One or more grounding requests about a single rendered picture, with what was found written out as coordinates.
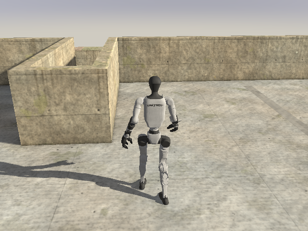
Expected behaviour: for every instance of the humanoid robot torso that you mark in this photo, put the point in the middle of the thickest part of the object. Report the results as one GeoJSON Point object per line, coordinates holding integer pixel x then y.
{"type": "Point", "coordinates": [154, 116]}

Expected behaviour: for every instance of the right robot thigh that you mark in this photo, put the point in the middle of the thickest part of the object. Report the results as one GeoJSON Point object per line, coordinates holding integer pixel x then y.
{"type": "Point", "coordinates": [163, 153]}

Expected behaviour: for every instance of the right robot forearm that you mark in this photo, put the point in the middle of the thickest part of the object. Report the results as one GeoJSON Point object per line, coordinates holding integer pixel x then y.
{"type": "Point", "coordinates": [175, 124]}

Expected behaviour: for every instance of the left robot forearm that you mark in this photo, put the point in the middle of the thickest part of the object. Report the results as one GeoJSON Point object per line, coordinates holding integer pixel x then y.
{"type": "Point", "coordinates": [129, 129]}

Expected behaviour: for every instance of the robot left hand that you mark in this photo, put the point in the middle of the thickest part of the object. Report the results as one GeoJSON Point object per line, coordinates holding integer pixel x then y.
{"type": "Point", "coordinates": [123, 141]}

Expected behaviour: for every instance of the left robot upper arm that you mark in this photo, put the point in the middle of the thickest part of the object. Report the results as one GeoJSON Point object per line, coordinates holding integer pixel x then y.
{"type": "Point", "coordinates": [137, 107]}

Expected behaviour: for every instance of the robot right hand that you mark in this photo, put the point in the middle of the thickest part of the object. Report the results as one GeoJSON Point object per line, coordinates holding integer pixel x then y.
{"type": "Point", "coordinates": [171, 126]}

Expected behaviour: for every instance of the right robot upper arm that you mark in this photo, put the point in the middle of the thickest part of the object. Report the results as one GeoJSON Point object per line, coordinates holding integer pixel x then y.
{"type": "Point", "coordinates": [171, 107]}

